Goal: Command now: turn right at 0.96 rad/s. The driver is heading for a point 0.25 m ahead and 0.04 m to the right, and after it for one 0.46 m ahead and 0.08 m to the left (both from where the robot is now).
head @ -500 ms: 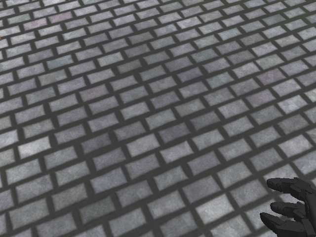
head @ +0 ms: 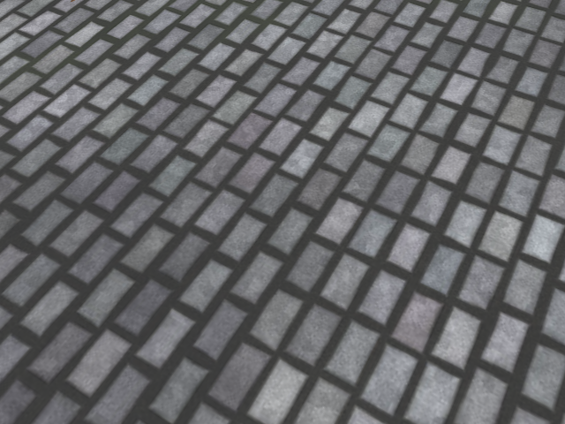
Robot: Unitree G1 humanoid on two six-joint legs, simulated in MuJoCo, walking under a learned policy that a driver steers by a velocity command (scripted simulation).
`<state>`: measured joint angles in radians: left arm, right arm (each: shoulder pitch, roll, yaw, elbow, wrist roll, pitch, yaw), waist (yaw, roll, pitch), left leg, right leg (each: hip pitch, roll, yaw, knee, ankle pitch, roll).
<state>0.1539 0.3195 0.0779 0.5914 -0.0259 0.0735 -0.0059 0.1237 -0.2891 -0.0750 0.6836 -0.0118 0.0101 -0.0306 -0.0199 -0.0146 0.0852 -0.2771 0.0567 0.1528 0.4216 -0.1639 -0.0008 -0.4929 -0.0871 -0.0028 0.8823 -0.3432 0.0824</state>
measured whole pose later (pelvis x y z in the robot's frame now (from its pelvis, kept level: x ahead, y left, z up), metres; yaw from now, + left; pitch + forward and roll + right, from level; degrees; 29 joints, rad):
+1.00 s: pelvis +0.43 +0.08 +0.01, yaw +19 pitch +2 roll -1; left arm 0.14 0.30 0.05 0.72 0.00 -0.09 0.01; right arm 0.24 -0.25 -0.04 0.74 0.01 -0.06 -0.01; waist -0.01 -0.02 0.06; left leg -0.12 -0.11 0.01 0.32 -0.23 0.13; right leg -0.70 -0.11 0.03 0.94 -0.12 0.04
